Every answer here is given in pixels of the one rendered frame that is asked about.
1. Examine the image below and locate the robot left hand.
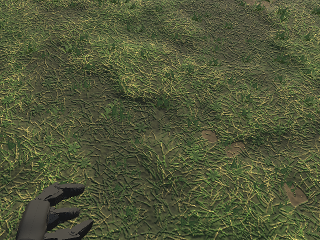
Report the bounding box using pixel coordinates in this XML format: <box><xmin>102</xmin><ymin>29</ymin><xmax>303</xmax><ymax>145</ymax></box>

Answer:
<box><xmin>15</xmin><ymin>182</ymin><xmax>94</xmax><ymax>240</ymax></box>

